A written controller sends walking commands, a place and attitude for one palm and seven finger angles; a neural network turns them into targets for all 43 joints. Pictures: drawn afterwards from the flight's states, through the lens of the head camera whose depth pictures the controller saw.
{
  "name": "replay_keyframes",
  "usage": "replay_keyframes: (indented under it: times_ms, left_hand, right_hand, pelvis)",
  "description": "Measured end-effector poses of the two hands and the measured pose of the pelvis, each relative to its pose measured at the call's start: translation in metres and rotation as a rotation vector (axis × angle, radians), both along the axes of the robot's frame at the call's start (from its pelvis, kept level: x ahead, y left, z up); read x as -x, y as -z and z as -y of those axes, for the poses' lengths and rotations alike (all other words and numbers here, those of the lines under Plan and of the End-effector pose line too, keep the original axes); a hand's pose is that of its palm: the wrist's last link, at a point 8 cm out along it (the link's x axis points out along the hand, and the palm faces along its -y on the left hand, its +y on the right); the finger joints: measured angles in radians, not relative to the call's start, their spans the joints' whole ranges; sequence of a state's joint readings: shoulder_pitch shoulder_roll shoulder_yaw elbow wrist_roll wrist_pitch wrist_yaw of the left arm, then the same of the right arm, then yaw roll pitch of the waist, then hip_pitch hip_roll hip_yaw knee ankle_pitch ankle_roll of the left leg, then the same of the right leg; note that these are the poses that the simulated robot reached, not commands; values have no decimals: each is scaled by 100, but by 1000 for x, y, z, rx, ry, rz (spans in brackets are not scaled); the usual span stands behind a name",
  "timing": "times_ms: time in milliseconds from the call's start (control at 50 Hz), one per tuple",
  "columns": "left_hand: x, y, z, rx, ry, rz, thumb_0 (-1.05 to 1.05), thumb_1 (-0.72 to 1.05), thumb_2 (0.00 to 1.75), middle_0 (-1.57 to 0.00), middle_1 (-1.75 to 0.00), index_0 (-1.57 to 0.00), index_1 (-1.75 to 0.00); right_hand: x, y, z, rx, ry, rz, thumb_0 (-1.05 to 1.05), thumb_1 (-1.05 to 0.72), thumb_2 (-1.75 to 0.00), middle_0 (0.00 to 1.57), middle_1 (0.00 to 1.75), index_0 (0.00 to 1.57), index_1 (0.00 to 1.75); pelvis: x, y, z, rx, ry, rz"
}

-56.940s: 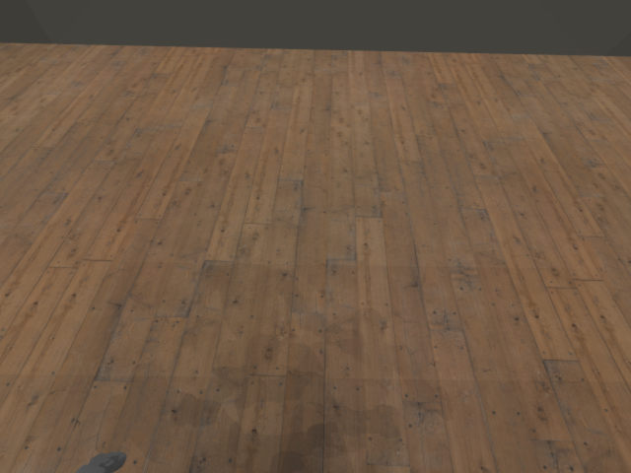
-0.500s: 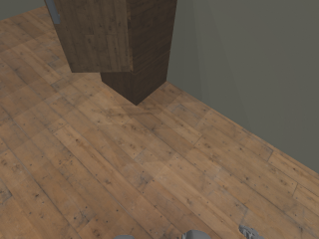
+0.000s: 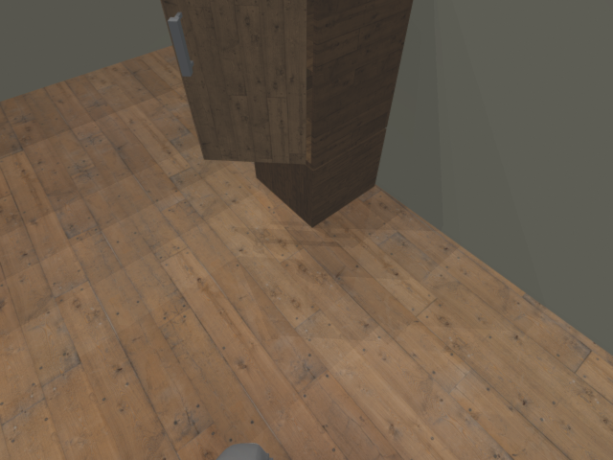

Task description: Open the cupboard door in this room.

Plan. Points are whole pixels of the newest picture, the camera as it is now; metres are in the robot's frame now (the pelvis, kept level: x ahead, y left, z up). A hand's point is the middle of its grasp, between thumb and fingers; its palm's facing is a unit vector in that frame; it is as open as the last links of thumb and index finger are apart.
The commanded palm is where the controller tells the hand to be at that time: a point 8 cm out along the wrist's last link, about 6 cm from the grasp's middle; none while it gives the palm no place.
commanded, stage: take the last steps up to it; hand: left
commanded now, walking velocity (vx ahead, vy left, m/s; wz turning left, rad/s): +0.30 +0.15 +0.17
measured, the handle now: (183, 44) +1.06 +0.41 +0.01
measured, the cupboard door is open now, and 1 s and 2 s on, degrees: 46 46 46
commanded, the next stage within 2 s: come to a stop and stand still in 1.24 s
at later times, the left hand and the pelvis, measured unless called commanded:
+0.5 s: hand (139, 410) +0.20 +0.29 -0.17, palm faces +0.07 -0.98 -0.17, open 7.4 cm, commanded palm none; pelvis +0.13 +0.10 +0.00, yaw +2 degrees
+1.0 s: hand (160, 331) +0.34 +0.29 -0.17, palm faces +0.11 -0.97 -0.21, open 7.1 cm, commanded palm none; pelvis +0.32 +0.10 +0.00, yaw +3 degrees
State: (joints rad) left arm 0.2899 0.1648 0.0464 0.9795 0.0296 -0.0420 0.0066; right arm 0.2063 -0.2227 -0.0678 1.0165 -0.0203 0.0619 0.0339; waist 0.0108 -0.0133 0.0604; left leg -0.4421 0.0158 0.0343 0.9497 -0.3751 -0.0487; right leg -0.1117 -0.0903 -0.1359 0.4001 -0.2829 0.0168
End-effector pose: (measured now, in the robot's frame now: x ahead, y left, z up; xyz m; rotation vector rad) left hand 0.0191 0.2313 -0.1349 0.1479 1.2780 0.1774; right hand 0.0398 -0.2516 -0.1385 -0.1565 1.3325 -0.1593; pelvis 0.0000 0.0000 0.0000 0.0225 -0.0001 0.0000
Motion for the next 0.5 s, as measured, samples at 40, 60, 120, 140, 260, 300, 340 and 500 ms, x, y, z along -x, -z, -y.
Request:
replay_keyframes:
  times_ms: [40, 60, 120, 140, 260, 300, 340, 500]
  left_hand:
    - [16, 3, -8, 8, -36, -42, 1, 92, 90, -20, -30, -21, -30]
    - [24, 5, -13, 12, -54, -66, 1, 92, 90, -20, -30, -21, -30]
    - [46, 12, -29, 27, -103, -146, 1, 91, 90, -20, -30, -21, -30]
    - [52, 16, -36, 33, -118, -174, 1, 91, 90, -20, -30, -21, -30]
    - [37, 31, -78, 40, -119, -263, 1, 91, 90, -20, -30, -20, -30]
    - [7, 27, -88, 37, -101, -215, 1, 91, 90, -20, -30, -20, -29]
    - [-28, 22, -95, 34, -85, -147, 1, 91, 90, -20, -30, -20, -29]
    - [-174, 5, -103, 34, 0, 86, 1, 91, 90, -20, -30, -20, -29]
  right_hand:
    - [-19, -3, -7, 6, -35, 12, 1, -90, -90, 20, 30, 20, 30]
    - [-31, -4, -12, 8, -54, 22, 1, -91, -90, 20, 30, 20, 30]
    - [-72, -8, -33, 17, -111, 77, 1, -91, -90, 20, 30, 20, 30]
    - [-86, -8, -41, 22, -129, 102, 1, -91, -90, 20, 30, 20, 30]
    - [-130, -8, -85, 51, -149, 222, 1, -90, -90, 20, 30, 20, 30]
    - [-125, -9, -98, 41, -135, 196, 0, -90, -90, 20, 30, 20, 30]
    - [-116, -9, -108, 29, -113, 154, 0, -91, -89, 20, 30, 20, 30]
    - [-70, -2, -121, 9, -14, -66, 0, -93, -89, 20, 30, 20, 30]
  pelvis:
    - [-7, 0, -7, 1, -17, -3]
    - [-10, 1, -11, 2, -25, -4]
    - [-23, 4, -28, 5, -39, -6]
    - [-29, 7, -35, 7, -44, -6]
    - [-55, 18, -70, 19, -33, 1]
    - [-65, 12, -78, 20, -34, 1]
    - [-77, 7, -84, 19, -36, 0]
    - [-129, 2, -99, 8, -42, 6]
